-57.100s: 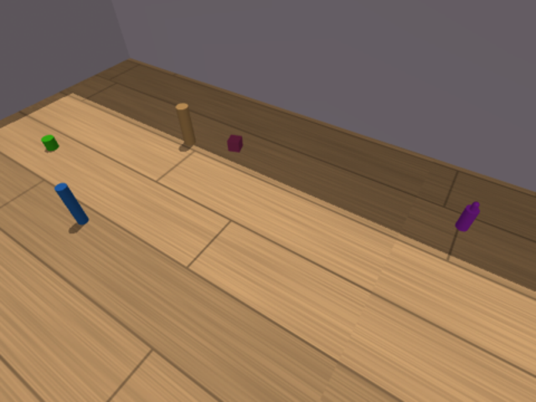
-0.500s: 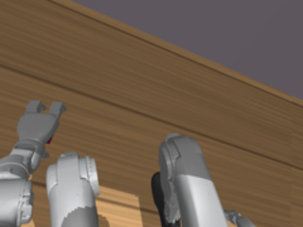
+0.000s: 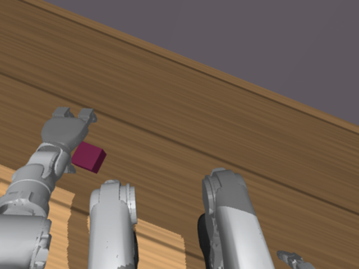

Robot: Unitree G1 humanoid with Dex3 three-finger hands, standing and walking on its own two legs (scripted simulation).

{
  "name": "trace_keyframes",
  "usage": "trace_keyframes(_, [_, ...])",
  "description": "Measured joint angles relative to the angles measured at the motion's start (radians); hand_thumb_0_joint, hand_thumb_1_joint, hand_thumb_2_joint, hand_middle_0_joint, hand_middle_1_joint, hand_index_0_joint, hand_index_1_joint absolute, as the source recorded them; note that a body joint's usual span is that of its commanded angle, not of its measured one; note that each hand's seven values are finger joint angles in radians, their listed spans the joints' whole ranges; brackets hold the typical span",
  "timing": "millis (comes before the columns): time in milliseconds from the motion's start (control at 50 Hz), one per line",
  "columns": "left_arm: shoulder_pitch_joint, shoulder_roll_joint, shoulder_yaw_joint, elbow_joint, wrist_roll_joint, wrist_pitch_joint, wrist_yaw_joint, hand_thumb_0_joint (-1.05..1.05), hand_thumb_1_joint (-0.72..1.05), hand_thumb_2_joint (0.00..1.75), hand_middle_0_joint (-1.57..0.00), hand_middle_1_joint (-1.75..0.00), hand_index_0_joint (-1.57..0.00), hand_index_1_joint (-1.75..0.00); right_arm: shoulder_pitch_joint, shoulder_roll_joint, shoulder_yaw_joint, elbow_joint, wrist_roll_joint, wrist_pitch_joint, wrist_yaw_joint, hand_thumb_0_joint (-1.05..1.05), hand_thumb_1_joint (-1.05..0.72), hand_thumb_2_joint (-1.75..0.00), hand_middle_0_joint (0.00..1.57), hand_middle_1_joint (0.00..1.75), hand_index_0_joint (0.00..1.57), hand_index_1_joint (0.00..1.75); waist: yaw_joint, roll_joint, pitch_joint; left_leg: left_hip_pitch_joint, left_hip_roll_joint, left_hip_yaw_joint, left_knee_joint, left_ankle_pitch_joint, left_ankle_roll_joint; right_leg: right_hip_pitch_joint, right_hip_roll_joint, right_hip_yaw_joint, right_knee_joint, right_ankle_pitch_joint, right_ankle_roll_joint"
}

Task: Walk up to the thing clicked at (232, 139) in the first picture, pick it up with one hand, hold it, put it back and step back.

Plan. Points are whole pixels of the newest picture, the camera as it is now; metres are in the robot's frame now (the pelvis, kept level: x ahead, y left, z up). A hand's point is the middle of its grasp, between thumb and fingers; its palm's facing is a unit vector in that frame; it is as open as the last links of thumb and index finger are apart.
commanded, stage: approach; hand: left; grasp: from above
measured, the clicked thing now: (89, 157) +0.44 +0.25 -0.33
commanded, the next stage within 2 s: rest palm in 0.44 s
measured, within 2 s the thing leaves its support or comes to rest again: neither
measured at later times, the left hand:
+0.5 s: hand (90, 154) +0.42 +0.22 -0.22, palm faces -0.34 +0.03 -0.94, open 13.2 cm
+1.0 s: hand (95, 169) +0.38 +0.21 -0.26, palm faces -0.42 +0.01 -0.91, open 14.0 cm
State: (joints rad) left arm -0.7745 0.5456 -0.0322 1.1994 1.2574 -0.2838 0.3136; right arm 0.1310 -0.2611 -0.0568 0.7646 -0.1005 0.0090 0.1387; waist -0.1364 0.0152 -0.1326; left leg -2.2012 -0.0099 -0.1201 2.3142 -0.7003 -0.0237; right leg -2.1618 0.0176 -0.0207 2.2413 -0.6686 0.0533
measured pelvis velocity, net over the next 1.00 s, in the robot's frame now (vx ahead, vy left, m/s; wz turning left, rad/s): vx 0.00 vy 0.00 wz -0.03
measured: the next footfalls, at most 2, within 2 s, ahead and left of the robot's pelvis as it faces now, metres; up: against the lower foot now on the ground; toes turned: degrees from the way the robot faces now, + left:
none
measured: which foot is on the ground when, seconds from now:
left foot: down 0.00-1.00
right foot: down 0.00-1.00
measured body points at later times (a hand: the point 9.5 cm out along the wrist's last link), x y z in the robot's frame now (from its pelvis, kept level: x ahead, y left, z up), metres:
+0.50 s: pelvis -0.01 +0.01 -0.04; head +0.20 +0.07 +0.35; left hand +0.43 +0.21 -0.17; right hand +0.07 -0.27 -0.15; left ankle +0.08 +0.13 -0.33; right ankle +0.10 -0.13 -0.33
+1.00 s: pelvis +0.00 +0.00 -0.05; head +0.22 +0.07 +0.33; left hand +0.40 +0.21 -0.21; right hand +0.06 -0.30 -0.15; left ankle +0.08 +0.13 -0.33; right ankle +0.10 -0.13 -0.33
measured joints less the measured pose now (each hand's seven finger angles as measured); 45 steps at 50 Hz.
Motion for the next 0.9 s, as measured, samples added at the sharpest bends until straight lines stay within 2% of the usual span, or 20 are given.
trace_keyframes(80, [0.010,0.008,0.004,0.047,0.037,-0.036,0.031,0.00,-0.47,0.94,-0.15,-0.90,-0.15,-0.91,0.010,-0.017,0.016,-0.005,0.002,0.004,-0.015,0.00,-0.92,-0.90,0.20,0.30,0.21,0.30,-0.015,-0.013,-0.019,0.008,-0.001,-0.001,-0.015,0.015,0.002,0.013,-0.001,-0.003,-0.019,0.013,-0.008])
trace_keyframes(160, [0.003,0.017,-0.013,0.146,0.074,-0.060,0.084,0.00,-0.44,0.91,-0.20,-0.83,-0.19,-0.85,0.003,-0.031,0.029,0.004,-0.009,-0.010,-0.023,0.00,-0.92,-0.90,0.20,0.30,0.20,0.30,-0.033,-0.026,-0.019,-0.006,-0.005,0.003,-0.005,0.031,0.006,0.002,-0.003,0.001,-0.007,0.023,-0.016])
trace_keyframes(280, [-0.027,0.021,-0.043,0.267,0.145,-0.093,0.197,0.00,-0.37,0.88,-0.25,-0.77,-0.24,-0.79,-0.022,-0.025,0.041,0.036,-0.053,-0.056,-0.025,0.00,-0.91,-0.90,0.20,0.30,0.20,0.30,-0.058,-0.053,0.023,-0.052,-0.016,0.005,0.047,0.050,0.007,-0.037,-0.004,0.006,0.045,0.034,-0.015])
trace_keyframes(380, [-0.032,-0.001,-0.009,0.282,0.190,-0.050,0.326,0.00,-0.35,0.87,-0.26,-0.77,-0.25,-0.79,-0.051,0.002,0.035,0.087,-0.104,-0.084,-0.012,0.00,-0.91,-0.90,0.20,0.30,0.21,0.30,-0.085,-0.061,0.046,-0.096,-0.025,0.005,0.094,0.053,0.006,-0.074,-0.005,0.010,0.091,0.032,-0.001])
trace_keyframes(460, [-0.058,-0.013,0.013,0.298,0.189,0.023,0.377,0.00,-0.34,0.87,-0.26,-0.77,-0.25,-0.79,-0.066,0.018,0.036,0.111,-0.124,-0.090,0.013,0.00,-0.91,-0.90,0.20,0.30,0.21,0.30,-0.102,-0.044,0.040,-0.125,-0.025,0.004,0.115,0.047,0.005,-0.104,-0.003,0.012,0.112,0.026,0.001])
trace_keyframes(540, [-0.097,-0.003,0.057,0.313,0.154,0.084,0.367,0.00,-0.36,0.89,-0.24,-0.79,-0.23,-0.80,-0.064,0.023,0.046,0.103,-0.122,-0.098,0.042,0.00,-0.91,-0.90,0.20,0.30,0.21,0.30,-0.108,-0.013,0.034,-0.133,-0.016,0.002,0.122,0.028,0.005,-0.119,0.005,0.011,0.117,0.018,0.003])
trace_keyframes(640, [-0.111,0.029,0.116,0.316,0.068,0.118,0.262,0.00,-0.40,0.92,-0.20,-0.82,-0.19,-0.84,-0.045,0.021,0.049,0.067,-0.103,-0.098,0.061,0.00,-0.91,-0.90,0.20,0.30,0.21,0.30,-0.099,0.024,0.044,-0.114,-0.007,-0.001,0.115,0.003,0.005,-0.109,0.010,0.009,0.108,0.004,0.019])
trace_keyframes(680, [-0.097,0.038,0.102,0.310,0.028,0.114,0.197,0.00,-0.42,0.94,-0.18,-0.83,-0.16,-0.85,-0.032,0.020,0.045,0.058,-0.093,-0.093,0.058,0.00,-0.91,-0.90,0.20,0.30,0.21,0.30,-0.092,0.025,0.049,-0.102,-0.006,0.000,0.108,-0.003,0.004,-0.102,0.010,0.010,0.105,0.000,0.017])
trace_keyframes(740, [-0.072,0.039,0.048,0.286,-0.008,0.059,0.101,0.00,-0.45,0.96,-0.16,-0.85,-0.14,-0.87,-0.013,0.011,0.047,0.052,-0.074,-0.083,0.050,0.00,-0.92,-0.90,0.20,0.30,0.21,0.30,-0.071,0.013,0.060,-0.091,-0.006,-0.002,0.103,-0.006,0.002,-0.095,0.009,0.008,0.103,-0.002,0.012])
trace_keyframes(780, [-0.050,0.041,0.033,0.253,-0.007,-0.010,0.064,0.00,-0.46,0.97,-0.15,-0.85,-0.14,-0.88,-0.005,0.000,0.053,0.048,-0.068,-0.077,0.043,0.00,-0.92,-0.90,0.20,0.30,0.21,0.30,-0.058,-0.001,0.073,-0.087,-0.008,-0.010,0.106,-0.005,-0.001,-0.090,0.008,0.000,0.104,0.000,0.007])
trace_keyframes(820, [-0.032,0.049,0.031,0.232,0.021,-0.088,0.063,0.00,-0.46,0.97,-0.16,-0.85,-0.14,-0.88,-0.004,-0.012,0.061,0.046,-0.071,-0.071,0.035,0.00,-0.92,-0.90,0.20,0.30,0.21,0.30,-0.053,-0.017,0.090,-0.084,-0.012,-0.021,0.117,-0.004,-0.009,-0.085,0.007,-0.009,0.111,0.001,0.002])
trace_keyframes(860, [-0.015,0.061,0.036,0.222,0.065,-0.157,0.100,0.00,-0.46,0.97,-0.16,-0.85,-0.14,-0.88,-0.009,-0.024,0.069,0.043,-0.079,-0.063,0.029,0.00,-0.92,-0.90,0.20,0.30,0.21,0.30,-0.056,-0.037,0.104,-0.084,-0.013,-0.031,0.132,-0.005,-0.018,-0.084,0.008,-0.017,0.122,0.003,-0.003])
trace_keyframes(900, [-0.002,0.070,0.048,0.229,0.120,-0.204,0.171,0.00,-0.46,0.97,-0.16,-0.86,-0.14,-0.88,-0.023,-0.031,0.070,0.051,-0.097,-0.060,0.022,0.00,-0.92,-0.90,0.20,0.30,0.21,0.30,-0.065,-0.057,0.112,-0.086,-0.012,-0.038,0.151,-0.008,-0.023,-0.087,0.012,-0.022,0.137,0.004,-0.006])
